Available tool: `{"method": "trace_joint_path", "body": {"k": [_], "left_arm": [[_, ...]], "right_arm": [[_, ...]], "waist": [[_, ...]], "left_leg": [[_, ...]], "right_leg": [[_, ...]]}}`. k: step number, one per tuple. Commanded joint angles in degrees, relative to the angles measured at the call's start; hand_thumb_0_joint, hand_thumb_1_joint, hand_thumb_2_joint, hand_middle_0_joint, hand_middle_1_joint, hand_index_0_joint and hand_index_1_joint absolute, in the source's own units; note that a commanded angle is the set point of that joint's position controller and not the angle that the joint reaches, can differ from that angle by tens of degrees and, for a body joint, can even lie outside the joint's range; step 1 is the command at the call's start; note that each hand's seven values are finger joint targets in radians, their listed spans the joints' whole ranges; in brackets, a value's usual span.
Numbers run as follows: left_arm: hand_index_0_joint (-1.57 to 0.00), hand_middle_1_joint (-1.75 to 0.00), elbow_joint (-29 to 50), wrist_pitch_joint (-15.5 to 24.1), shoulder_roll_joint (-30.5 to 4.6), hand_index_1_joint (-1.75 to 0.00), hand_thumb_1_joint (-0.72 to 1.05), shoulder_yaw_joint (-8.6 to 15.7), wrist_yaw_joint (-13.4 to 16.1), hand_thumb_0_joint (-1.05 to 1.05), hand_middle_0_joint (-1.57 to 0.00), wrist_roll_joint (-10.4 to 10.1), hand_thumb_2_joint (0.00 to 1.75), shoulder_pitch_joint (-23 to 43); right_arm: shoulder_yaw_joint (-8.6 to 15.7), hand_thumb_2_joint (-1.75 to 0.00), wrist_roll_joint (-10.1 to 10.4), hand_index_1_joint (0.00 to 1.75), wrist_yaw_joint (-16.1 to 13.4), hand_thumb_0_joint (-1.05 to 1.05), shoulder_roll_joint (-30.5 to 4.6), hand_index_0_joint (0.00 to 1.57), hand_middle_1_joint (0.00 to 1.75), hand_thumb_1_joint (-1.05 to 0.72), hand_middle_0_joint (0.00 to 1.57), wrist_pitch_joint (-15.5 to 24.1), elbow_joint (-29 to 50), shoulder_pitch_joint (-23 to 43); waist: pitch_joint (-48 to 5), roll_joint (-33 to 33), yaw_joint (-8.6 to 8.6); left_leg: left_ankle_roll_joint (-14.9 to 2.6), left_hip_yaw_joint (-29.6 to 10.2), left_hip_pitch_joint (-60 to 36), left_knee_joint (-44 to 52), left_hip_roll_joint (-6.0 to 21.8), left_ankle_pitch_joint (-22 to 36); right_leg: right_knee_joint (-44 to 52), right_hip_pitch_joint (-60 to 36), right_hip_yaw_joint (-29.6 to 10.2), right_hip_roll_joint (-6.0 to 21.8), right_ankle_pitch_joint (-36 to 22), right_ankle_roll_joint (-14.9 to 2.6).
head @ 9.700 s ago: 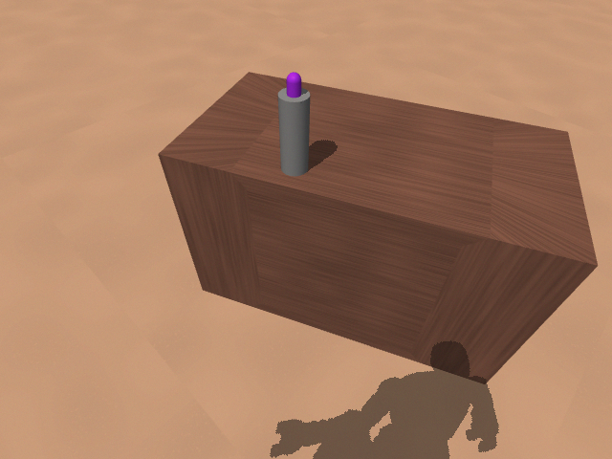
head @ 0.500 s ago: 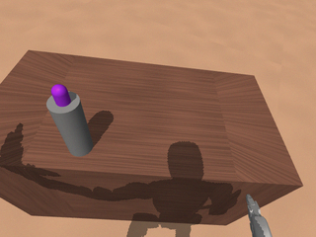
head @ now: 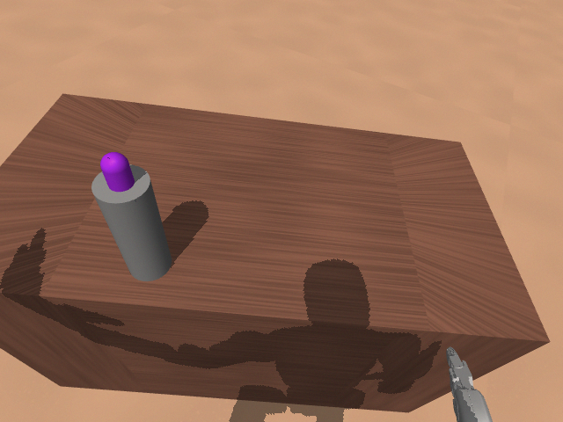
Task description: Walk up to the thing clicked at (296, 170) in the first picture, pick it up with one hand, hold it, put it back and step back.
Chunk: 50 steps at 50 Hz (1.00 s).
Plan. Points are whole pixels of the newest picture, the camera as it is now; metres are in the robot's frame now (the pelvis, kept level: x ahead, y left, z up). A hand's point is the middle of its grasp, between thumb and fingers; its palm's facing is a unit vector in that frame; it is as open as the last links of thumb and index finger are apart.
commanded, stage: go down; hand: left
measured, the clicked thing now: (134, 219) +0.42 +0.22 +0.04
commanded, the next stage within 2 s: approach in 0.64 s
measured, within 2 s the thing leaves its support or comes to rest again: neither
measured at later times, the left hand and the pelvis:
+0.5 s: hand out of the picture +0.25 +0.40 +0.10, palm faces +0.23 -0.97 -0.01, open 17.7 cm; pelvis -0.01 +0.00 +0.00, yaw +0 degrees
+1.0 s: hand out of the picture +0.26 +0.39 +0.08, palm faces +0.23 -0.97 +0.02, open 17.7 cm; pelvis -0.01 -0.01 +0.00, yaw +1 degrees
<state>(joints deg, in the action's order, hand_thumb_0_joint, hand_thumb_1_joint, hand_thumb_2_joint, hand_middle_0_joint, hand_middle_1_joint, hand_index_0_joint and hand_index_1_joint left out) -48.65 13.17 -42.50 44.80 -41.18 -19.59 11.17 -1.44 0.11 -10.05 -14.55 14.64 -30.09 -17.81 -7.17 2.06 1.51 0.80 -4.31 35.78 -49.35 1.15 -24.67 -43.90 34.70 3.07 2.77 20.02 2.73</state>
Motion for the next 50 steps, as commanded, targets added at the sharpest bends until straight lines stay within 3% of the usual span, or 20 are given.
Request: {"method": "trace_joint_path", "body": {"k": [1,4,6,8,10,13,16,18,21,22,25,29,33,37,38,42,44,46,48,50], "left_arm": [[-0.05,-0.06,11.6,3.0,-22.9,-0.07,-0.61,3.7,-0.4,0.0,-0.05,-1.8,0.07,10.9],[-0.05,-0.06,12.1,3.0,-23.2,-0.06,-0.61,4.1,-0.1,0.0,-0.05,-2.1,0.05,11.0],[-0.05,-0.06,12.5,3.0,-22.3,-0.06,-0.61,3.8,0.1,0.0,-0.05,-1.9,0.06,9.8],[-0.05,-0.06,13.6,3.0,-23.1,-0.07,-0.61,4.6,0.4,0.0,-0.05,-2.1,0.06,10.0],[-0.05,-0.07,14.3,3.0,-22.9,-0.08,-0.61,4.9,0.4,0.0,-0.05,-2.3,0.06,9.8],[-0.05,-0.06,14.8,2.9,-22.0,-0.06,-0.61,3.9,0.3,0.0,-0.05,-2.0,0.05,9.2],[-0.05,-0.06,16.0,3.1,-21.6,-0.07,-0.61,3.9,-0.1,0.0,-0.05,-2.7,0.05,10.3],[-0.05,-0.06,15.9,3.0,-21.9,-0.07,-0.61,4.5,-0.1,0.0,-0.05,-2.8,0.05,8.5],[-0.05,-0.07,14.2,1.9,-21.6,-0.08,-0.61,4.7,0.1,0.0,-0.05,-2.6,0.06,5.0],[-0.05,-0.07,15.2,1.8,-22.0,-0.07,-0.61,4.8,0.0,0.0,-0.05,-2.6,0.06,5.8],[-0.05,-0.07,16.4,2.2,-21.6,-0.07,-0.61,5.0,-0.1,0.0,-0.05,-3.1,0.05,5.6],[-0.05,-0.07,17.4,2.7,-22.2,-0.07,-0.61,5.5,-0.6,0.0,-0.05,-3.6,0.05,7.4],[-0.05,-0.07,15.8,2.6,-21.1,-0.07,-0.61,4.6,-1.0,0.0,-0.05,-3.6,0.05,6.4],[-0.03,-0.08,16.0,2.5,-22.5,-0.11,-0.61,4.6,-1.2,0.0,-0.05,-3.3,0.12,9.1],[-0.05,-0.06,16.7,2.6,-23.7,-0.07,-0.61,5.6,-1.3,0.0,-0.05,-3.3,0.04,10.1],[-0.04,-0.05,13.3,1.3,-19.5,-0.07,-0.61,2.3,-1.1,0.0,-0.05,-2.8,0.04,8.3],[-0.04,-0.05,12.5,1.4,-17.3,-0.07,-0.61,1.4,-0.3,0.0,-0.05,-3.3,0.05,9.1],[-0.05,-0.05,11.2,1.7,-14.6,-0.07,-0.61,-0.6,0.6,0.0,-0.05,-3.1,0.03,9.2],[-0.04,-0.06,11.2,2.6,-11.9,-0.07,-0.61,-2.6,1.4,0.0,-0.05,-2.8,0.04,10.3],[-0.05,-0.06,12.3,4.1,-10.5,-0.07,-0.61,-4.1,2.7,0.0,-0.05,-2.1,0.03,12.8]], "right_arm": [[3.7,-0.06,0.1,0.05,-0.7,0.0,-9.5,0.05,0.05,0.52,0.05,3.2,8.7,1.5],[5.3,-0.06,0.1,0.05,-1.1,0.0,-11.1,0.05,0.05,0.52,0.05,3.3,9.9,1.0],[3.9,-0.06,0.2,0.05,-0.9,0.0,-9.5,0.05,0.05,0.52,0.05,3.3,8.9,0.0],[5.9,-0.06,0.3,0.05,-1.2,0.0,-11.6,0.05,0.05,0.51,0.05,3.2,9.7,0.1],[4.3,-0.06,0.2,0.05,-1.0,0.0,-9.8,0.05,0.05,0.51,0.05,3.3,8.7,-0.1],[5.6,-0.06,0.4,0.05,-1.4,0.0,-10.9,0.05,0.05,0.51,0.05,3.4,10.4,2.3],[4.1,-0.06,0.5,0.05,-1.2,0.0,-9.7,0.05,0.05,0.51,0.05,3.4,9.3,1.9],[5.6,-0.06,0.4,0.05,-1.4,0.0,-11.2,0.05,0.05,0.51,0.05,3.5,10.5,1.7],[4.2,-0.06,0.6,0.05,-1.4,0.0,-9.4,0.05,0.05,0.51,0.05,3.1,7.8,-0.2],[5.7,-0.06,0.7,0.05,-1.7,0.0,-10.9,0.05,0.05,0.51,0.05,3.1,8.3,0.3],[4.3,-0.06,0.6,0.05,-1.4,0.0,-9.5,0.05,0.05,0.51,0.05,3.2,8.2,0.7],[6.3,-0.06,0.5,0.05,-1.9,0.0,-11.8,0.05,0.05,0.51,0.05,3.8,9.3,1.9],[5.2,-0.06,0.6,0.05,-2.1,0.0,-10.5,0.05,0.05,0.51,0.05,3.5,8.2,2.1],[5.2,-0.05,0.5,0.05,-2.3,0.0,-10.8,0.05,0.05,0.53,0.05,3.8,7.6,1.1],[4.0,-0.05,0.5,0.05,-2.4,0.0,-9.7,0.05,0.05,0.54,0.05,3.8,8.2,1.1],[4.7,-0.05,0.2,0.05,-2.2,0.0,-9.7,0.05,0.05,0.54,0.05,3.6,4.1,0.2],[3.8,-0.05,0.2,0.05,-1.8,0.0,-8.7,0.05,0.05,0.53,0.05,3.7,4.0,1.5],[5.6,-0.05,0.0,0.05,-2.0,0.0,-11.1,0.05,0.05,0.53,0.05,4.1,7.7,2.7],[4.2,-0.05,-0.2,0.05,-1.5,0.0,-9.5,0.05,0.05,0.54,0.05,3.7,6.4,1.8],[5.7,-0.05,-0.4,0.05,-1.5,0.0,-10.4,0.05,0.05,0.54,0.05,4.1,8.1,2.5]], "waist": [[-12.2,-12.1,-1.23],[-11.6,-11.4,-0.64],[-10.7,-11.5,-1.11],[-12.6,-11.2,-0.91],[-12.7,-11.6,-1.66],[-12.2,-11.0,-1.44],[-11.5,-13.7,-1.77],[-12.4,-12.7,-1.44],[-9.8,-11.7,-2.14],[-9.8,-11.7,-1.67],[-9.3,-12.3,-2.59],[-11.7,-11.1,-1.64],[-9.6,-10.4,-1.58],[-9.7,-11.9,-0.77],[-11.6,-11.6,-1.21],[-8.0,-12.3,-0.92],[-8.5,-11.3,-1.25],[-9.9,-9.2,-0.14],[-9.2,-8.5,-0.3],[-10.9,-6.5,0.63]], "left_leg": [[-0.3,1.5,-8.5,8.5,-1.8,20.1],[-0.6,1.9,-7.6,8.9,-2.3,15.2],[-0.71,2.1,-7.2,9.0,-2.5,14.3],[-0.6,1.7,-8.2,8.9,-2.3,16.3],[-0.65,2.0,-8.1,8.1,-2.6,17.6],[-0.69,1.9,-7.7,8.5,-2.7,16.9],[-0.22,1.2,-7.8,9.9,-1.8,15.4],[-0.2,1.2,-8.7,10.0,-1.9,15.4],[-0.55,1.8,-6.5,9.9,-2.5,14.2],[-0.55,1.7,-6.5,10.2,-2.5,13.7],[-0.57,1.7,-6.0,10.4,-2.5,12.8],[-0.68,1.5,-7.3,9.9,-2.4,13.9],[-0.73,1.5,-6.7,10.5,-2.5,12.6],[-0.72,1.8,-7.3,10.3,-2.8,12.0],[-0.59,1.7,-8.3,9.8,-2.8,14.6],[-0.47,1.3,-7.2,10.1,-2.4,14.7],[-0.57,1.2,-6.3,9.6,-2.4,13.6],[-0.59,1.1,-7.4,9.3,-2.1,12.9],[-0.63,1.3,-6.3,8.4,-2.1,13.3],[-0.82,1.7,-6.7,6.8,-2.4,13.1]], "right_leg": [[3.1,-6.7,1.5,-2.4,-12.3,-3.45],[3.9,-6.9,1.2,-2.3,-10.0,-3.18],[4.0,-6.6,1.2,-2.3,-9.5,-3.2],[3.4,-7.1,1.4,-2.3,-10.7,-3.33],[3.5,-7.6,1.2,-2.0,-11.7,-3.26],[3.7,-7.8,1.0,-1.9,-11.4,-3.2],[3.1,-6.7,1.8,-2.6,-9.2,-3.46],[3.5,-7.6,2.0,-2.6,-9.6,-3.37],[4.3,-8.5,1.4,-2.4,-9.3,-3.32],[4.4,-7.8,1.4,-2.4,-9.0,-3.28],[4.4,-7.7,1.5,-2.4,-8.1,-3.25],[4.3,-8.4,1.4,-2.3,-9.0,-3.22],[4.4,-7.9,1.4,-2.5,-7.8,-3.31],[4.7,-7.7,1.2,-2.3,-8.1,-3.1],[4.4,-8.4,1.2,-2.2,-9.5,-3.16],[3.8,-4.9,1.7,-2.5,-8.8,-3.19],[3.2,-4.4,1.8,-2.4,-7.9,-3.34],[3.1,-4.3,2.0,-2.5,-7.8,-3.17],[2.6,-3.3,2.0,-2.4,-8.4,-3.02],[2.0,-2.3,1.5,-2.2,-8.5,-2.91]]}}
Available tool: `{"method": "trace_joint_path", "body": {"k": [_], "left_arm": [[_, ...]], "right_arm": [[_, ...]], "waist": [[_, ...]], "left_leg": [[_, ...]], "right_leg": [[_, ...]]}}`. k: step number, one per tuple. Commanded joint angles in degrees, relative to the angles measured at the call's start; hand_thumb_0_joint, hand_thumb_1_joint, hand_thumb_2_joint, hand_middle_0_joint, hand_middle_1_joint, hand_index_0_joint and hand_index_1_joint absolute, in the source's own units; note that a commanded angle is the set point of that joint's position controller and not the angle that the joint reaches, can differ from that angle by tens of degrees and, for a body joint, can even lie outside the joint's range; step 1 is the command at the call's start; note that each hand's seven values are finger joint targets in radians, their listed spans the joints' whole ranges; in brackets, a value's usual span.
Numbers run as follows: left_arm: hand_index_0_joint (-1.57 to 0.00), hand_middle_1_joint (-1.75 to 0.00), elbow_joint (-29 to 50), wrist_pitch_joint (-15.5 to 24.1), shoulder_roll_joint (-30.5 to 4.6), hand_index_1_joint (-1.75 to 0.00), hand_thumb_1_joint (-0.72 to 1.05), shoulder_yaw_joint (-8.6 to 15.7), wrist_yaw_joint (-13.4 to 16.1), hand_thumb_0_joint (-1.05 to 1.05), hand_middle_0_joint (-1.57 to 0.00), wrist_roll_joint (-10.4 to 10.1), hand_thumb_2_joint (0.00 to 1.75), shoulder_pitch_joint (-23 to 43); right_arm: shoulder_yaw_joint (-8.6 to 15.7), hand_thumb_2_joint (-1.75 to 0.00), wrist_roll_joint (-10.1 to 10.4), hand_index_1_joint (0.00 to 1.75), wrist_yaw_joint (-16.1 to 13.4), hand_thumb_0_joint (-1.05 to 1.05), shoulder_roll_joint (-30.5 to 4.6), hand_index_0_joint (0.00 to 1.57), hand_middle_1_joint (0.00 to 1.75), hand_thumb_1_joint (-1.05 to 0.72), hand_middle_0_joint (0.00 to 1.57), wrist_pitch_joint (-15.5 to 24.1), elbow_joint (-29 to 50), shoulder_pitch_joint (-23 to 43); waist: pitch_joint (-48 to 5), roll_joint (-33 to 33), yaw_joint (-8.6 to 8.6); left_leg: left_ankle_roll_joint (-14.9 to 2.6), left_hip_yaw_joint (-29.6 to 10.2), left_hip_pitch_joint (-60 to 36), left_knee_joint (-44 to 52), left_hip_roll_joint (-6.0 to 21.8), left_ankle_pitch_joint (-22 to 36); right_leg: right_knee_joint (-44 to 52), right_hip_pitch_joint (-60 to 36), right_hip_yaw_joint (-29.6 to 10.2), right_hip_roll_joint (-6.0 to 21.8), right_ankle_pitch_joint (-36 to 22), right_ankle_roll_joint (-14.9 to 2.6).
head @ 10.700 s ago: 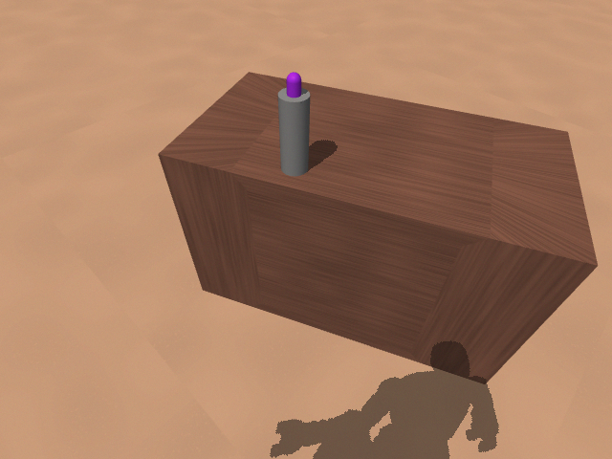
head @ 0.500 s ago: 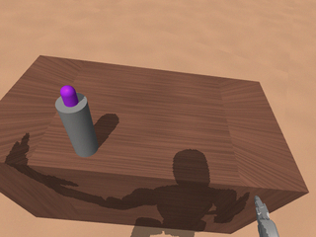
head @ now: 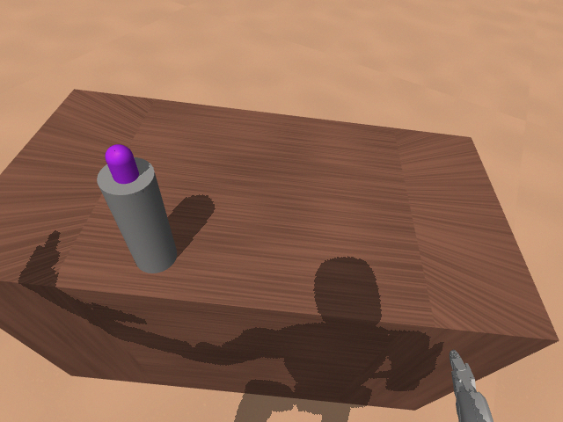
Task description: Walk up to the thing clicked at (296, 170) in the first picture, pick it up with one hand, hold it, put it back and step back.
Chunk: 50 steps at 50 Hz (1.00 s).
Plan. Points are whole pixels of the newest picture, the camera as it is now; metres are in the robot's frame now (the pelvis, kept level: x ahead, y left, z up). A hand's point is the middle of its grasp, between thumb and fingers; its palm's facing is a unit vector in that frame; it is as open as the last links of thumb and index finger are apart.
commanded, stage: approach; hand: left
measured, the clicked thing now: (139, 211) +0.43 +0.22 +0.04
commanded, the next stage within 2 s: close in in 0.14 s
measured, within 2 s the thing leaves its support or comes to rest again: neither
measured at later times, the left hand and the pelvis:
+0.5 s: hand (109, 292) +0.34 +0.26 -0.04, palm faces +0.18 -0.98 +0.05, open 17.7 cm; pelvis -0.02 +0.00 -0.05, yaw -2 degrees
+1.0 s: hand (129, 270) +0.36 +0.23 +0.00, palm faces +0.21 -0.98 +0.02, open 17.7 cm; pelvis -0.02 +0.00 -0.04, yaw -3 degrees
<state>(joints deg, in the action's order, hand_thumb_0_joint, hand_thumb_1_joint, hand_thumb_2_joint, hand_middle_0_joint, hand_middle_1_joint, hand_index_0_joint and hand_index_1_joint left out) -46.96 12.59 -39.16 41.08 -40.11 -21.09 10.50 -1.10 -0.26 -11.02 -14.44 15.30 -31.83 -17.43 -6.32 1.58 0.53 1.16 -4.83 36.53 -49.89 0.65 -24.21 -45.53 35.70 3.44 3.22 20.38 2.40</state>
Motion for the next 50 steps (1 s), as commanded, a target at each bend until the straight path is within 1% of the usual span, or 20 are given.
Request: {"method": "trace_joint_path", "body": {"k": [1,2,3,6,8,12,16,18,19,20,24,27,32,35,39,40,42,45,46,50], "left_arm": [[-0.05,-0.06,10.1,5.3,-13.5,-0.07,-0.61,-0.6,2.5,0.0,-0.05,-0.3,0.04,12.9],[-0.05,-0.06,11.0,6.2,-13.8,-0.07,-0.61,-0.6,3.2,0.0,-0.05,0.0,0.03,13.9],[-0.05,-0.06,11.4,7.1,-12.3,-0.07,-0.61,-1.3,3.8,0.0,-0.05,0.4,0.04,13.8],[-0.05,-0.07,11.9,10.1,-9.4,-0.08,-0.61,-2.0,5.7,0.0,-0.05,0.5,0.04,14.2],[-0.06,-0.07,11.1,11.6,-10.1,-0.07,-0.61,-1.0,7.8,0.0,-0.05,1.2,0.04,12.9],[-0.06,-0.08,12.3,14.9,-4.1,-0.08,-0.61,-3.8,10.4,0.0,-0.06,1.9,0.05,11.4],[-0.07,-0.08,17.4,17.3,-2.9,-0.07,-0.61,-4.0,14.7,0.0,-0.06,2.9,0.03,13.1],[-0.08,-0.08,21.3,18.7,-1.8,-0.07,-0.61,-4.8,17.5,0.0,-0.06,4.0,0.03,14.4],[-0.08,-0.07,17.7,18.1,3.4,-0.05,-0.61,-9.0,18.4,0.0,-0.06,5.0,0.01,13.1],[-0.08,-0.06,18.1,18.1,7.1,-0.05,-0.61,-11.6,19.1,0.0,-0.07,5.1,0.01,14.2],[-0.09,-0.06,22.3,17.8,7.0,-0.05,-0.61,-12.7,22.9,0.0,-0.08,6.7,0.0,15.3],[-0.1,-0.06,22.3,17.1,3.9,-0.05,-0.61,-10.3,25.9,0.0,-0.08,7.8,0.0,13.3],[-0.09,-0.05,24.4,15.7,8.4,-0.04,-0.61,-11.7,28.8,0.0,-0.08,7.6,0.0,11.4],[-0.09,-0.04,25.2,15.6,10.8,-0.03,-0.61,-14.1,29.7,0.0,-0.07,8.0,0.0,12.4],[-0.08,-0.03,28.4,15.4,11.2,-0.03,-0.61,-15.7,30.8,0.0,-0.07,8.4,0.0,16.3],[-0.08,-0.04,27.0,15.0,9.6,-0.03,-0.61,-14.0,31.5,0.0,-0.07,8.7,0.01,14.9],[-0.08,-0.03,29.1,14.8,10.7,-0.02,-0.61,-15.6,31.9,0.0,-0.07,9.0,0.01,16.4],[-0.08,-0.02,28.5,13.7,10.4,-0.01,-0.6,-15.1,32.7,0.0,-0.06,9.3,0.01,16.8],[-0.08,-0.02,29.1,13.6,10.8,-0.01,-0.61,-16.1,33.0,0.0,-0.07,9.7,0.01,17.9],[-0.1,0.0,26.8,12.6,9.0,-0.01,-0.61,-14.6,33.7,0.0,-0.1,9.7,0.0,17.8]], "right_arm": [[6.6,-0.05,-0.1,0.05,-0.5,0.0,-11.6,0.05,0.05,0.54,0.05,3.2,11.2,2.6],[7.6,-0.05,-0.1,0.05,-0.3,0.0,-12.7,0.05,0.05,0.54,0.05,3.2,13.0,2.8],[6.2,-0.05,-0.2,0.05,0.2,0.0,-10.8,0.05,0.05,0.54,0.05,2.9,12.6,1.2],[6.6,-0.05,-0.3,0.05,1.7,0.0,-9.9,0.05,0.05,0.54,0.05,2.3,15.3,-0.3],[8.8,-0.05,-0.4,0.05,2.6,0.0,-11.7,0.05,0.05,0.54,0.05,1.5,17.4,-1.5],[6.8,-0.05,-0.6,0.05,5.0,0.0,-8.7,0.05,0.05,0.53,0.05,0.4,23.7,-4.8],[9.4,-0.05,-1.4,0.05,6.7,0.0,-10.4,0.05,0.05,0.54,0.05,-0.6,25.6,-6.1],[10.5,-0.05,-1.8,0.05,7.2,0.0,-11.1,0.05,0.05,0.53,0.05,-1.0,30.5,-4.5],[10.8,-0.05,-1.9,0.05,7.3,0.0,-11.5,0.05,0.05,0.53,0.05,-1.0,33.6,-4.5],[10.1,-0.05,-2.1,0.05,7.5,0.0,-10.1,0.05,0.05,0.53,0.05,-1.4,33.5,-5.3],[10.0,-0.05,-2.0,0.05,7.7,0.0,-9.3,0.05,0.05,0.53,0.05,-3.2,34.9,-9.1],[11.4,-0.05,-1.6,0.05,7.9,0.0,-9.9,0.05,0.05,0.53,0.05,-4.5,34.4,-12.7],[11.5,-0.05,-0.9,0.05,8.9,0.0,-8.7,0.05,0.05,0.52,0.05,-6.2,36.1,-10.4],[10.5,-0.05,-0.6,0.05,9.2,0.0,-7.4,0.05,0.05,0.53,0.05,-6.9,39.1,-8.4],[9.5,-0.05,-0.6,0.05,9.1,0.0,-6.7,0.05,0.05,0.53,0.05,-7.6,39.4,-9.2],[10.2,-0.05,-0.6,0.05,9.0,0.0,-6.7,0.05,0.05,0.52,0.05,-8.2,37.6,-11.5],[10.7,-0.05,-0.6,0.05,9.1,0.0,-7.4,0.05,0.05,0.53,0.05,-8.6,39.5,-10.4],[11.3,-0.05,-0.5,0.05,9.1,0.0,-7.6,0.05,0.05,0.53,0.05,-9.4,38.0,-11.9],[9.5,-0.05,-0.6,0.05,9.3,0.0,-5.9,0.05,0.05,0.53,0.05,-9.7,37.9,-12.0],[11.3,-0.05,-0.3,0.05,9.1,0.0,-7.6,0.05,0.05,0.53,0.05,-10.3,38.2,-11.0]], "waist": [[-12.7,-4.8,2.1],[-13.0,-4.2,2.25],[-13.1,-5.4,2.0],[-14.7,-5.8,2.65],[-14.4,-5.2,2.25],[-16.7,-7.5,2.84],[-20.2,-13.3,2.08],[-23.8,-13.7,2.42],[-22.2,-11.2,4.21],[-21.9,-10.9,4.52],[-22.9,-9.8,4.08],[-19.6,-8.2,3.64],[-16.1,-5.5,2.62],[-16.0,-4.0,2.69],[-18.7,-7.2,2.71],[-19.0,-6.5,2.65],[-19.3,-6.6,3.07],[-17.5,-6.1,3.28],[-19.0,-7.0,3.12],[-17.5,-4.5,3.77]], "left_leg": [[-1.33,2.4,-7.3,6.6,-2.1,12.8],[-1.18,2.4,-7.3,6.1,-2.0,12.2],[-1.09,2.6,-6.8,5.4,-2.1,12.1],[-0.77,2.6,-5.7,2.6,-1.9,14.8],[-0.53,2.5,-3.1,1.0,-1.7,14.6],[-0.27,3.4,-0.6,-1.9,-1.7,12.9],[0.63,3.0,-2.0,-4.4,-1.0,17.8],[0.51,3.3,-1.8,-5.3,-0.9,15.8],[0.69,2.8,-1.9,-4.8,-0.4,15.0],[0.71,2.8,-0.6,-5.4,-0.3,15.3],[0.42,3.1,0.8,-5.2,-0.3,11.0],[-0.28,3.6,4.0,-4.4,-0.7,5.8],[-0.6,4.0,6.8,-4.0,-0.7,5.2],[-0.79,4.1,7.2,-3.8,-0.6,3.3],[-0.13,3.7,4.2,-3.4,-0.2,6.5],[-0.26,4.0,4.6,-3.9,-0.4,7.3],[-0.17,3.9,3.8,-3.4,-0.3,7.4],[-0.17,3.9,4.0,-2.9,-0.3,6.7],[-0.25,4.4,3.6,-3.6,-0.5,7.7],[-0.97,4.8,5.1,-3.6,-0.6,4.9]], "right_leg": [[3.4,-3.5,0.8,-2.4,-9.4,-2.56],[2.9,-3.0,0.7,-2.5,-8.9,-2.57],[2.4,-2.3,0.5,-2.4,-9.0,-2.61],[-0.2,-0.4,0.5,-2.3,-10.7,-2.59],[-1.9,1.1,0.2,-2.5,-10.5,-2.75],[-4.4,3.0,-0.3,-2.5,-9.4,-3.03],[-8.3,6.6,-0.3,-2.5,-11.3,-3.43],[-8.9,5.0,-0.8,-2.5,-10.6,-3.4],[-9.2,6.2,-0.3,-2.8,-9.8,-3.43],[-9.5,6.8,-0.4,-2.9,-10.2,-3.47],[-9.6,6.8,-0.5,-3.2,-7.7,-3.35],[-8.4,5.2,-0.9,-3.1,-4.8,-2.91],[-8.6,5.2,-1.0,-3.1,-4.2,-2.87],[-8.3,4.7,-1.3,-3.1,-2.6,-2.75],[-9.6,4.6,-1.1,-3.2,-4.5,-3.0],[-9.4,4.0,-1.3,-3.1,-5.3,-2.97],[-9.3,4.1,-1.3,-3.2,-5.4,-2.97],[-8.9,5.4,-1.2,-3.3,-4.7,-2.92],[-8.8,4.2,-1.6,-3.1,-6.1,-2.85],[-7.3,3.5,-2.1,-3.0,-4.9,-2.47]]}}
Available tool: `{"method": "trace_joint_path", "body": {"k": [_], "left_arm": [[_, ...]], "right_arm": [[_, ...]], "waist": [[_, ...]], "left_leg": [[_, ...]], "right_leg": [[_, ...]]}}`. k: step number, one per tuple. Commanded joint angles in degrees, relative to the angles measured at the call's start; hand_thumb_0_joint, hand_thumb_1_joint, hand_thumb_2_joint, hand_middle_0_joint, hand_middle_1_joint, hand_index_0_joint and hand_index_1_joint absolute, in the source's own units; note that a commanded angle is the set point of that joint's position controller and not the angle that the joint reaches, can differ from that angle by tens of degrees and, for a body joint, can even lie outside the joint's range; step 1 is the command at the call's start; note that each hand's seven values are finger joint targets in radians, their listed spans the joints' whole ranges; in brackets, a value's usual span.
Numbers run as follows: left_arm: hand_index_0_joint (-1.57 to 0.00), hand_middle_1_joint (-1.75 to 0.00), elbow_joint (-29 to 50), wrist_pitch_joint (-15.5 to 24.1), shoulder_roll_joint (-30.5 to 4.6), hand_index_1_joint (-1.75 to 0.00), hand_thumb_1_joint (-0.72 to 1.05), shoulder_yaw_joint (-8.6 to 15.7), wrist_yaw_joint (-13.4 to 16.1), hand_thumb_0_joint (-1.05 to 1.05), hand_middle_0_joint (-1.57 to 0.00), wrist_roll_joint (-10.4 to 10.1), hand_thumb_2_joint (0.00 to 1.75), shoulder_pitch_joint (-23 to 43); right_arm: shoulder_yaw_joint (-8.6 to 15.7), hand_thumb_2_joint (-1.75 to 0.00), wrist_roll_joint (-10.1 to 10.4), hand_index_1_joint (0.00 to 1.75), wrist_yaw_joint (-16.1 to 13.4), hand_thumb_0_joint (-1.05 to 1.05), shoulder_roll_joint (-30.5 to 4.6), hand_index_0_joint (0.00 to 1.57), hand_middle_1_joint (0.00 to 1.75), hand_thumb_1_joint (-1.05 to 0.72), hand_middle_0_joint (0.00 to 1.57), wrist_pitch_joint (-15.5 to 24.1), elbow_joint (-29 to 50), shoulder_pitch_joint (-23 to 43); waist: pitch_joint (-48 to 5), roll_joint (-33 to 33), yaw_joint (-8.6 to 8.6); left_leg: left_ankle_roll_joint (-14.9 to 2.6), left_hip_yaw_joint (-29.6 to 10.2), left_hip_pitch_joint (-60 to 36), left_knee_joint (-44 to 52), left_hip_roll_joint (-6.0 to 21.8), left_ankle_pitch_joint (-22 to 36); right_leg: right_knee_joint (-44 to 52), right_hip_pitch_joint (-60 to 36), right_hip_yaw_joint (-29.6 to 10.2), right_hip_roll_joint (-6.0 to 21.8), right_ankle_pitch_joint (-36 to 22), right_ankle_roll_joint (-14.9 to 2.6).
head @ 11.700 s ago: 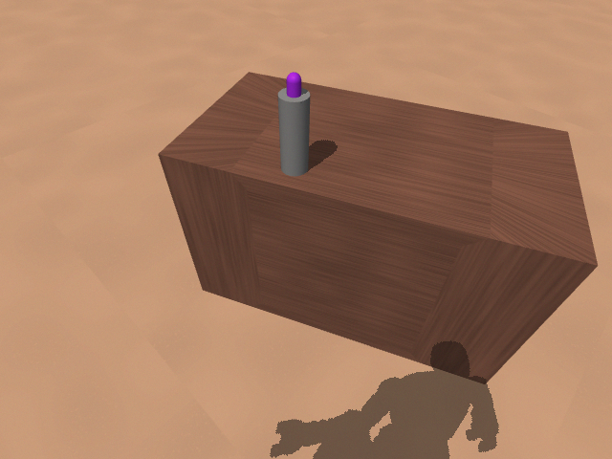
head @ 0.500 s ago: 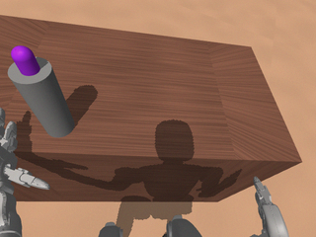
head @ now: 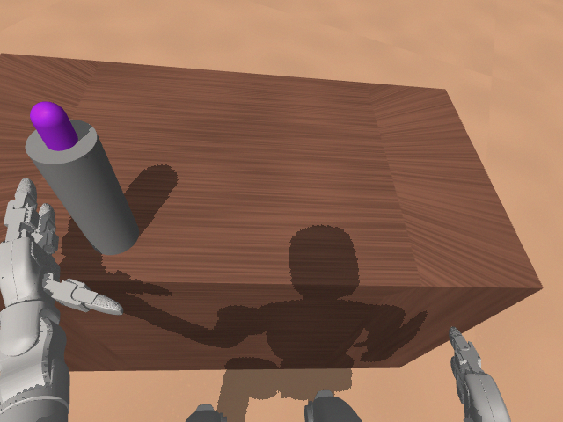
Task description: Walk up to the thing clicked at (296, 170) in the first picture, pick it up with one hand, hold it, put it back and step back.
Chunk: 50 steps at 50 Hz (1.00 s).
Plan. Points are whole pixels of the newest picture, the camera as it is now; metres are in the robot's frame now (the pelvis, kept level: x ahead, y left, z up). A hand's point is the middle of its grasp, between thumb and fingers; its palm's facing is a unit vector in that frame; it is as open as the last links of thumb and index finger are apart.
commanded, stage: rest palm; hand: left
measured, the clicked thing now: (87, 185) +0.44 +0.25 +0.09
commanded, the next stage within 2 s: close in 0.06 s
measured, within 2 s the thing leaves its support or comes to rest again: leaves its support in 1.18 s
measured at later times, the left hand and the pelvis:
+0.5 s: hand (68, 221) +0.40 +0.27 +0.06, palm faces +0.28 -0.96 +0.02, open 16.6 cm; pelvis +0.00 +0.00 +0.00, yaw +0 degrees
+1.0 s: hand (85, 220) +0.40 +0.25 +0.05, palm faces +0.28 -0.96 +0.02, open 10.1 cm; pelvis +0.01 +0.00 +0.01, yaw -1 degrees
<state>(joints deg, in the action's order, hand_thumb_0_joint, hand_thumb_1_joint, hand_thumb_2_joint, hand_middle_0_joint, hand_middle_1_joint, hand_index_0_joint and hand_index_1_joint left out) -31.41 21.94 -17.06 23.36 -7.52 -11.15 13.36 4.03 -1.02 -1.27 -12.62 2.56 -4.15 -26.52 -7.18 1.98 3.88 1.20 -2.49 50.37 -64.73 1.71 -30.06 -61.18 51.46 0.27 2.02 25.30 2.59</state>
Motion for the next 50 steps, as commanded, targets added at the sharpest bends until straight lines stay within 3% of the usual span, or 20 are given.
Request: {"method": "trace_joint_path", "body": {"k": [1,8,10,11,13,16,18,20,23,25,26,30,34,35,42,46,47,48,49,50], "left_arm": [[-0.09,0.0,10.7,3.3,-13.1,-0.01,-0.61,3.5,1.2,0.0,-0.1,-0.2,0.0,15.8],[-0.09,0.0,8.6,3.5,-15.4,0.0,-0.61,4.2,0.1,0.0,-0.09,-0.2,0.01,18.9],[-0.14,0.0,9.1,3.4,-15.7,0.0,-0.61,3.8,-0.6,0.0,-0.13,-0.4,0.0,20.8],[-0.17,-0.02,8.4,3.4,-17.1,-0.01,-0.61,4.6,-0.8,0.0,-0.16,-0.3,0.0,21.9],[-0.19,-0.03,4.5,2.9,-18.2,-0.03,-0.61,6.1,-1.0,0.0,-0.18,-0.4,0.0,20.4],[-0.27,-0.12,3.6,2.4,-18.3,-0.11,-0.58,5.9,-1.3,0.0,-0.26,-0.4,0.03,21.5],[-0.33,-0.17,3.4,2.3,-17.5,-0.16,-0.55,5.0,-1.4,0.0,-0.32,-0.3,0.08,23.1],[-0.38,-0.21,3.8,2.6,-18.1,-0.2,-0.55,5.3,-1.5,0.0,-0.37,-0.5,0.09,25.3],[-0.48,-0.31,3.0,2.2,-17.4,-0.29,-0.51,4.4,-1.7,0.0,-0.46,-0.3,0.17,26.6],[-0.54,-0.37,3.0,1.9,-17.9,-0.36,-0.49,3.9,-1.5,0.0,-0.53,-0.1,0.22,27.6],[-0.58,-0.4,3.4,1.8,-20.5,-0.39,-0.47,5.5,-1.1,0.0,-0.56,0.3,0.25,28.5],[-0.68,-0.51,0.9,1.0,-17.0,-0.5,-0.41,4.0,-0.5,0.0,-0.66,0.1,0.34,27.6],[-0.8,-0.63,1.7,1.1,-16.7,-0.62,-0.3,3.9,0.1,0.0,-0.78,0.7,0.45,25.5],[-0.83,-0.67,2.0,1.3,-17.2,-0.65,-0.28,4.9,0.3,0.0,-0.81,0.4,0.47,24.1],[-1.02,-0.87,1.1,2.5,-15.0,-0.85,-0.05,4.0,1.4,0.0,-1.0,0.8,0.66,22.4],[-1.13,-1.01,4.3,3.5,-16.2,-1.0,0.08,4.0,0.9,0.0,-1.11,1.0,0.81,23.8],[-1.17,-1.06,3.7,3.2,-16.3,-1.05,0.05,4.7,1.0,0.0,-1.15,0.9,0.87,22.3],[-1.2,-1.1,4.9,3.2,-16.8,-1.09,0.04,4.3,1.1,0.0,-1.18,1.1,0.89,23.0],[-1.23,-1.14,2.9,3.0,-13.0,-1.13,0.07,2.0,0.9,0.0,-1.21,1.0,0.94,22.6],[-1.26,-1.16,4.9,3.1,-12.9,-1.16,0.05,1.6,0.8,0.0,-1.24,0.7,0.96,25.3]], "right_arm": [[5.0,-0.05,0.4,0.05,-0.6,0.0,-8.7,0.05,0.05,0.52,0.05,2.3,11.2,-1.2],[4.0,-0.05,0.6,0.05,-0.6,0.0,-8.1,0.05,0.05,0.52,0.05,1.3,10.9,0.7],[3.7,-0.05,0.7,0.05,-0.7,0.0,-8.6,0.05,0.05,0.52,0.05,1.4,12.1,-0.6],[2.2,-0.05,0.7,0.05,-0.7,0.0,-7.5,0.05,0.05,0.52,0.05,1.4,13.1,-0.1],[3.0,-0.05,0.7,0.05,-0.9,0.0,-8.3,0.05,0.05,0.53,0.05,0.8,9.8,-2.5],[4.8,-0.04,0.5,0.05,-0.9,0.0,-10.1,0.05,0.05,0.53,0.05,0.8,9.0,-1.9],[2.7,-0.04,0.6,0.05,-0.4,0.0,-8.6,0.05,0.05,0.54,0.05,1.1,10.7,-1.2],[4.3,-0.04,0.6,0.05,-0.5,0.0,-9.7,0.05,0.05,0.54,0.05,1.0,10.4,-0.8],[2.5,-0.04,0.4,0.05,-0.3,0.0,-7.8,0.05,0.05,0.53,0.05,0.9,8.6,-1.6],[3.7,-0.04,0.6,0.05,-0.6,0.0,-9.5,0.05,0.05,0.53,0.05,1.1,10.3,0.1],[3.6,-0.04,0.5,0.05,-0.6,0.0,-9.6,0.05,0.05,0.53,0.05,0.8,9.4,-0.8],[3.9,-0.04,0.5,0.05,-0.4,0.0,-9.2,0.05,0.05,0.53,0.05,0.7,7.3,-1.3],[3.3,-0.04,0.6,0.05,-0.1,0.0,-8.7,0.05,0.05,0.54,0.05,0.4,9.1,0.7],[4.8,-0.04,0.7,0.05,-0.1,0.0,-9.7,0.05,0.05,0.54,0.05,0.4,9.1,0.5],[4.9,-0.04,0.7,0.05,-0.3,0.0,-9.2,0.05,0.05,0.54,0.05,0.4,9.5,0.4],[3.5,-0.04,0.4,0.05,0.0,0.0,-8.0,0.05,0.05,0.55,0.05,0.3,8.9,-2.2],[5.0,-0.04,0.5,0.05,0.0,0.0,-9.2,0.05,0.05,0.55,0.05,0.0,8.6,-1.5],[4.0,-0.04,0.3,0.05,0.1,0.0,-8.3,0.05,0.05,0.54,0.05,-0.2,7.6,-1.3],[2.0,-0.04,0.4,0.05,0.4,0.0,-6.6,0.05,0.05,0.55,0.05,0.0,8.6,0.3],[2.9,-0.04,0.4,0.05,0.3,0.0,-7.0,0.05,0.05,0.55,0.05,0.1,7.6,0.0]], "waist": [[-16.8,-4.4,0.01],[-18.6,-6.8,-0.76],[-21.4,-6.6,0.26],[-22.5,-6.3,-0.07],[-20.4,-6.3,-0.16],[-19.2,-8.2,0.08],[-18.7,-7.8,0.39],[-20.7,-8.1,0.92],[-20.7,-8.6,0.57],[-20.0,-7.0,1.34],[-20.7,-7.3,0.91],[-18.3,-6.7,1.05],[-20.6,-6.8,-0.43],[-21.3,-7.0,-0.5],[-17.8,-4.2,0.78],[-22.9,-7.5,0.49],[-22.1,-7.3,0.1],[-20.9,-8.8,-0.37],[-18.7,-7.2,0.06],[-18.9,-7.4,0.69]], "left_leg": [[-0.91,2.3,-8.5,11.2,-1.6,11.6],[-0.57,2.2,-9.4,11.7,-1.5,13.0],[-0.39,2.1,-11.5,11.3,-1.3,17.2],[-0.54,2.3,-11.6,10.8,-1.5,18.0],[-0.5,2.3,-10.7,11.1,-1.5,18.0],[0.12,1.7,-12.3,11.9,-1.0,18.9],[0.1,1.7,-12.0,11.7,-0.9,19.7],[0.01,1.7,-13.0,11.4,-0.9,20.5],[-0.1,1.9,-12.8,11.3,-1.1,20.5],[-0.47,2.1,-12.3,12.0,-1.2,16.9],[-0.59,2.2,-11.9,12.0,-1.2,16.4],[-0.47,2.1,-11.7,12.8,-1.1,15.9],[-0.23,2.0,-12.3,12.6,-1.0,18.9],[-0.22,2.1,-12.7,12.5,-1.1,19.6],[-0.82,2.3,-9.8,12.4,-1.2,14.7],[-0.57,2.6,-13.1,10.5,-1.3,22.1],[-0.33,2.4,-12.5,11.0,-1.3,22.5],[-0.33,2.6,-11.8,11.0,-1.5,21.3],[-0.53,2.7,-10.6,11.5,-1.5,18.3],[-0.51,2.5,-11.2,11.7,-1.2,17.7]], "right_leg": [[8.0,-12.2,1.2,-1.8,-10.4,-2.68],[7.5,-12.4,1.0,-1.7,-10.4,-3.04],[7.2,-14.0,1.1,-1.9,-13.9,-3.08],[7.3,-15.0,0.9,-1.8,-15.1,-2.9],[7.4,-14.4,0.8,-1.8,-14.8,-3.06],[7.1,-11.6,1.5,-2.0,-13.7,-3.38],[7.0,-11.4,1.6,-2.0,-14.1,-3.43],[7.0,-12.0,1.5,-2.0,-15.1,-3.39],[7.3,-12.4,1.2,-1.9,-15.5,-3.37],[8.4,-12.7,1.0,-2.0,-13.6,-3.14],[8.6,-13.3,0.8,-1.8,-13.4,-3.15],[8.9,-12.1,1.2,-2.0,-12.6,-3.21],[8.3,-13.9,1.5,-2.1,-14.3,-3.43],[8.3,-14.7,1.4,-2.1,-15.1,-3.4],[8.9,-13.1,1.0,-2.1,-12.2,-2.97],[7.6,-14.9,0.7,-1.8,-18.1,-3.01],[7.4,-15.0,0.9,-1.8,-18.2,-3.13],[7.8,-14.5,0.7,-1.8,-17.6,-3.14],[8.2,-13.7,0.7,-1.7,-15.3,-3.04],[8.1,-12.6,0.9,-1.9,-14.6,-3.15]]}}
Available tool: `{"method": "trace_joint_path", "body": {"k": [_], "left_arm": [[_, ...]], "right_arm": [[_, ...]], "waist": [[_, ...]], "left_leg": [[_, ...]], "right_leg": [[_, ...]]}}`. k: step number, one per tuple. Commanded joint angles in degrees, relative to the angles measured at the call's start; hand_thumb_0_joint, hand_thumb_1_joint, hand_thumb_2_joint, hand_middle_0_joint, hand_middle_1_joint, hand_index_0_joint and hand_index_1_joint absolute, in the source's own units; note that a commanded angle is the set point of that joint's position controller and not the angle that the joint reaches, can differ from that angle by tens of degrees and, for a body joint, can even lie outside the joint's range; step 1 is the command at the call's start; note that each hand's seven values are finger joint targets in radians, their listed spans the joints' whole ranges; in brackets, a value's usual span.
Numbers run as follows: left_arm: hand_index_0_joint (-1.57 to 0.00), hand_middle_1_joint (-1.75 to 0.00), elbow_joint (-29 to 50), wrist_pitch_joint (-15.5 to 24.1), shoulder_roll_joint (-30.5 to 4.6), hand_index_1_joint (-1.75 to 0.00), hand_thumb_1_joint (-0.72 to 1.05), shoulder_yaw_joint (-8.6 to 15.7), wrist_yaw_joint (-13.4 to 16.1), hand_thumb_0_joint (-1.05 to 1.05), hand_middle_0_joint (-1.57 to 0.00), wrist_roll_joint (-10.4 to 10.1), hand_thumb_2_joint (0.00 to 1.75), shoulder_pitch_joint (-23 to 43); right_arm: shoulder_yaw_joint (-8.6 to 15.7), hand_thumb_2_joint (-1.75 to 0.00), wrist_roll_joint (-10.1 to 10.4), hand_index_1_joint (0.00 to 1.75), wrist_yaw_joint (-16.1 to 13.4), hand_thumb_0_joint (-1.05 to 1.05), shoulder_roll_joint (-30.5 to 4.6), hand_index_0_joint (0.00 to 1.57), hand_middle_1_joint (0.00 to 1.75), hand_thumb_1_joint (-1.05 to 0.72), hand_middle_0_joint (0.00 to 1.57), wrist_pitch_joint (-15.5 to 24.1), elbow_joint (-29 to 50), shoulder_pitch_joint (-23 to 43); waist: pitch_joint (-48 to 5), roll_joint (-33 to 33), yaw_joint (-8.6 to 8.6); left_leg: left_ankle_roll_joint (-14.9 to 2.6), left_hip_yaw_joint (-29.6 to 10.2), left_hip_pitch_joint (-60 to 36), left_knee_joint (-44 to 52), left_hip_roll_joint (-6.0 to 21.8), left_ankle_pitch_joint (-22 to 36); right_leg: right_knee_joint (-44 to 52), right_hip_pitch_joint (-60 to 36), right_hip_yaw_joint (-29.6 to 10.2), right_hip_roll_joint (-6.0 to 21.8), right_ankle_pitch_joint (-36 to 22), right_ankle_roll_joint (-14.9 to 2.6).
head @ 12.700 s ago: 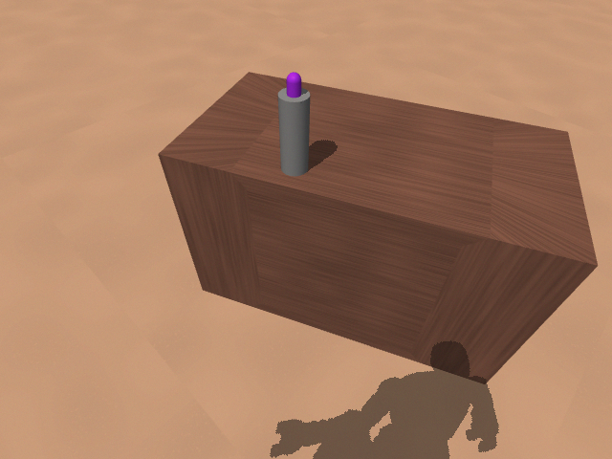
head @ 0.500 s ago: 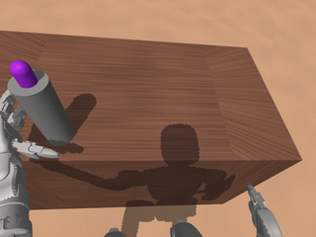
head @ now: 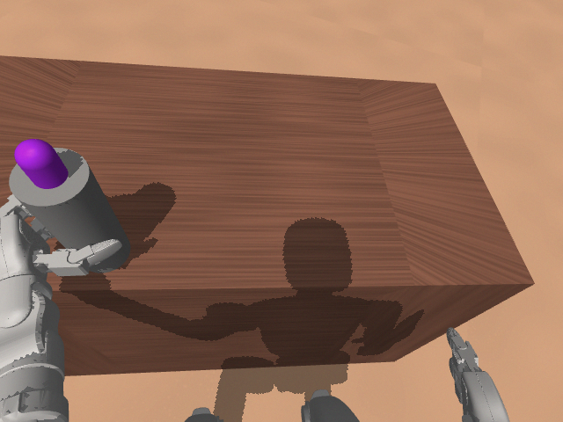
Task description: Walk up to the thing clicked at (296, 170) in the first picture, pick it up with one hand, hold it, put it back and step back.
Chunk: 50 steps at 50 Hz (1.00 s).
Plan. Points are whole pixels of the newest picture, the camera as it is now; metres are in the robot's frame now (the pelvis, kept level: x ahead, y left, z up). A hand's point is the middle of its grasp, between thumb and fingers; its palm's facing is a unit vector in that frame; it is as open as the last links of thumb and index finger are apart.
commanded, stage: settle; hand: left
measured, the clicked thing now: (76, 211) +0.40 +0.24 +0.08
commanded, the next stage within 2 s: lift in 0.84 s
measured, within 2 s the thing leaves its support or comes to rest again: leaves its support in 0.18 s
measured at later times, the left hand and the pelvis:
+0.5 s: hand (71, 203) +0.41 +0.24 +0.09, palm faces +0.27 -0.96 +0.00, open 10.6 cm; pelvis +0.00 +0.00 +0.01, yaw +0 degrees
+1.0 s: hand (72, 182) +0.42 +0.23 +0.12, palm faces +0.25 -0.97 +0.01, open 10.6 cm; pelvis +0.00 +0.00 +0.03, yaw +0 degrees
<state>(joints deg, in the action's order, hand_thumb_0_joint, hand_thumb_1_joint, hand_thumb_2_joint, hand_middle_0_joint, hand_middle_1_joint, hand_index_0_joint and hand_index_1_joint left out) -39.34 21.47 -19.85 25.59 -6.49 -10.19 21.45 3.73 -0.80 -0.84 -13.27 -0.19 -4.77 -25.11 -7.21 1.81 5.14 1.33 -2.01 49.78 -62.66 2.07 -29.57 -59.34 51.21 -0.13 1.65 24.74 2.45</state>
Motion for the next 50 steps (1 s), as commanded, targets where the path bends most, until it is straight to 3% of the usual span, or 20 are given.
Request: {"method": "trace_joint_path", "body": {"k": [1,4,8,10,12,14,16,21,23,25,28,30,32,34,35,36,42,44,47,50], "left_arm": [[-1.26,-1.17,11.9,3.6,-11.2,-1.16,0.08,0.1,0.0,0.0,-1.24,-0.3,0.96,17.6],[-1.19,-1.2,13.6,3.1,-12.6,-1.21,0.29,-0.3,0.8,0.0,-1.19,0.8,1.12,18.0],[-1.23,-1.27,15.6,2.9,-13.3,-1.28,0.32,0.8,1.4,0.0,-1.23,-0.4,1.21,19.2],[-1.26,-1.3,17.2,2.5,-12.2,-1.31,0.31,-0.8,1.6,0.0,-1.25,0.1,1.22,20.5],[-1.26,-1.31,17.5,1.7,-14.4,-1.33,0.27,0.5,2.3,0.0,-1.25,0.3,1.23,20.1],[-1.26,-1.31,16.8,0.6,-11.9,-1.32,0.22,-1.2,2.3,0.0,-1.25,0.2,1.22,20.4],[-1.26,-1.32,16.8,-0.1,-12.0,-1.33,0.21,-1.2,2.6,0.0,-1.25,0.2,1.22,19.9],[-1.27,-1.34,15.3,-2.2,-12.2,-1.35,0.15,-1.3,2.9,0.0,-1.25,0.4,1.23,21.4],[-1.27,-1.33,15.2,-2.6,-11.2,-1.34,0.13,-1.7,3.0,0.0,-1.25,0.3,1.22,21.3],[-1.27,-1.34,15.3,-3.0,-12.8,-1.35,0.14,-0.8,3.2,0.0,-1.26,0.3,1.23,21.5],[-1.29,-1.36,15.7,-3.5,-12.0,-1.38,0.13,-1.5,3.3,0.0,-1.28,0.2,1.25,23.2],[-1.3,-1.38,16.4,-3.5,-12.4,-1.39,0.11,-2.1,3.2,0.0,-1.28,0.5,1.26,24.5],[-1.31,-1.39,14.5,-4.0,-12.7,-1.4,0.11,-1.5,3.1,0.0,-1.3,0.4,1.27,23.4],[-1.3,-1.39,15.5,-4.0,-12.0,-1.4,0.12,-2.2,3.1,0.0,-1.28,0.1,1.28,25.4],[-1.31,-1.4,15.8,-4.1,-12.7,-1.41,0.13,-1.7,3.3,0.0,-1.29,0.1,1.29,25.1],[-1.31,-1.4,15.4,-4.2,-13.3,-1.41,0.1,-1.5,3.6,0.0,-1.29,0.3,1.28,25.3],[-1.32,-1.42,14.2,-4.8,-12.0,-1.43,0.11,-2.8,3.4,0.0,-1.3,0.2,1.3,26.0],[-1.34,-1.43,14.7,-4.8,-12.5,-1.44,0.13,-2.5,3.3,0.0,-1.32,0.2,1.31,27.5],[-1.33,-1.43,14.5,-5.2,-12.0,-1.44,0.14,-3.1,3.3,0.0,-1.32,0.2,1.33,28.3],[-1.33,-1.42,14.7,-5.8,-13.5,-1.41,0.17,-1.5,3.8,0.0,-1.29,0.0,1.28,26.1]], "right_arm": [[5.3,-0.04,0.1,0.05,-0.5,0.0,-7.9,0.05,0.05,0.55,0.05,2.6,7.1,-1.9],[5.7,-0.05,-0.1,0.05,-0.5,0.0,-9.2,0.05,0.05,0.56,0.05,2.4,9.8,-1.4],[5.5,-0.05,0.4,0.05,-0.7,0.0,-9.0,0.05,0.05,0.56,0.05,1.8,10.2,-0.8],[3.6,-0.05,0.6,0.05,-0.7,0.0,-6.9,0.05,0.05,0.55,0.05,1.5,10.3,-0.7],[5.2,-0.05,0.7,0.05,-1.1,0.0,-8.4,0.05,0.05,0.55,0.05,1.3,9.8,-0.2],[2.6,-0.05,0.7,0.05,-0.8,0.0,-6.1,0.05,0.05,0.56,0.05,1.1,8.6,-0.6],[4.3,-0.05,0.9,0.05,-1.1,0.0,-7.3,0.05,0.05,0.56,0.05,1.0,8.5,0.4],[4.7,-0.05,0.9,0.05,-1.1,0.0,-7.7,0.05,0.05,0.56,0.05,0.8,5.9,-0.5],[3.4,-0.05,1.0,0.05,-1.0,0.0,-6.6,0.05,0.05,0.56,0.05,0.9,7.1,1.3],[4.6,-0.04,1.1,0.05,-1.1,0.0,-7.4,0.05,0.05,0.56,0.05,0.7,5.1,1.4],[5.3,-0.05,1.1,0.05,-1.2,0.0,-8.0,0.05,0.05,0.56,0.05,0.9,4.4,2.0],[2.4,-0.04,1.3,0.05,-1.0,0.0,-5.5,0.05,0.05,0.56,0.05,1.2,3.5,2.3],[5.4,-0.04,1.4,0.05,-1.6,0.0,-8.2,0.05,0.05,0.56,0.05,1.2,3.6,3.3],[3.2,-0.04,1.2,0.05,-1.3,0.0,-6.2,0.05,0.05,0.57,0.05,1.3,2.1,2.0],[3.1,-0.04,1.4,0.05,-1.4,0.0,-6.3,0.05,0.05,0.57,0.05,1.4,1.8,3.5],[5.1,-0.05,1.5,0.05,-1.6,0.0,-8.1,0.05,0.05,0.56,0.05,1.6,2.6,4.2],[4.3,-0.05,1.5,0.05,-1.5,0.0,-7.5,0.05,0.05,0.56,0.05,2.1,0.5,3.4],[3.6,-0.04,1.5,0.05,-1.4,0.0,-6.6,0.05,0.05,0.57,0.05,2.4,0.4,6.0],[4.0,-0.04,1.5,0.05,-1.5,0.0,-7.1,0.05,0.05,0.57,0.05,2.6,-0.6,5.0],[6.4,-0.04,1.7,0.05,-2.0,0.0,-9.7,0.05,0.05,0.57,0.05,3.0,0.7,4.6]], "waist": [[-19.8,-7.7,0.28],[-22.2,-7.9,-0.08],[-22.7,-7.2,-1.02],[-21.2,-6.6,-0.84],[-21.7,-6.9,-1.16],[-20.0,-7.2,-1.23],[-19.5,-6.4,-1.4],[-19.6,-7.1,-0.97],[-19.4,-5.4,-1.36],[-18.3,-4.9,-2.01],[-19.2,-4.9,-1.28],[-18.6,-6.0,-2.01],[-19.1,-4.6,-1.48],[-19.3,-6.3,-1.49],[-19.0,-6.4,-2.51],[-19.0,-5.1,-1.75],[-18.7,-5.9,-1.5],[-17.9,-6.4,-2.36],[-17.8,-5.7,-1.67],[-19.9,-4.2,-1.83]], "left_leg": [[-0.65,2.0,-10.9,9.1,-1.4,17.7],[-0.39,1.7,-12.9,9.3,-1.3,18.8],[-0.33,1.5,-13.4,10.3,-1.5,19.2],[-0.74,2.0,-12.5,10.7,-1.8,16.8],[-0.8,2.2,-13.3,11.2,-1.9,16.8],[-0.67,1.9,-13.0,11.8,-1.7,16.8],[-0.74,2.0,-13.7,12.5,-1.7,17.1],[-0.53,1.9,-15.9,12.9,-1.3,20.7],[-0.86,1.9,-15.0,13.1,-1.5,19.6],[-1.01,2.2,-14.7,14.0,-1.7,18.7],[-1.06,2.2,-15.6,14.2,-1.6,18.4],[-0.97,2.4,-16.1,14.8,-1.6,18.0],[-0.95,2.2,-17.4,15.4,-1.5,18.5],[-0.87,2.4,-17.7,15.2,-1.7,19.7],[-0.83,2.4,-17.5,15.6,-1.7,19.2],[-0.91,2.3,-18.2,15.9,-1.6,18.6],[-0.45,1.9,-19.9,16.6,-1.2,22.3],[-0.57,2.0,-19.1,17.2,-1.4,20.5],[-0.71,2.1,-19.6,17.9,-1.4,18.1],[-0.98,2.4,-21.0,17.9,-1.7,18.8]], "right_leg": [[5.9,-11.9,1.2,-1.5,-14.5,-3.02],[5.8,-12.6,1.4,-1.5,-14.9,-3.16],[6.2,-14.8,1.8,-1.7,-15.0,-3.06],[7.1,-15.3,1.2,-1.5,-14.1,-2.79],[7.8,-16.6,1.0,-1.4,-14.5,-2.65],[7.9,-15.6,1.3,-1.5,-14.0,-2.76],[8.5,-16.1,1.5,-1.6,-14.2,-2.74],[8.7,-16.5,1.7,-1.6,-16.6,-2.89],[9.5,-18.1,1.5,-1.5,-16.3,-2.75],[10.1,-18.9,1.5,-1.5,-15.9,-2.63],[10.7,-19.2,1.3,-1.5,-16.0,-2.51],[11.1,-19.1,1.3,-1.4,-15.2,-2.61],[11.4,-19.1,1.5,-1.6,-15.4,-2.61],[11.5,-19.9,1.4,-1.5,-16.6,-2.65],[11.7,-19.9,1.4,-1.5,-16.0,-2.64],[12.0,-19.6,1.5,-1.6,-15.5,-2.65],[12.2,-19.9,1.9,-1.7,-17.6,-2.88],[12.7,-19.9,1.8,-1.6,-16.0,-2.88],[13.6,-19.9,1.7,-1.6,-14.6,-2.8],[14.4,-22.4,1.6,-1.6,-15.8,-2.54]]}}
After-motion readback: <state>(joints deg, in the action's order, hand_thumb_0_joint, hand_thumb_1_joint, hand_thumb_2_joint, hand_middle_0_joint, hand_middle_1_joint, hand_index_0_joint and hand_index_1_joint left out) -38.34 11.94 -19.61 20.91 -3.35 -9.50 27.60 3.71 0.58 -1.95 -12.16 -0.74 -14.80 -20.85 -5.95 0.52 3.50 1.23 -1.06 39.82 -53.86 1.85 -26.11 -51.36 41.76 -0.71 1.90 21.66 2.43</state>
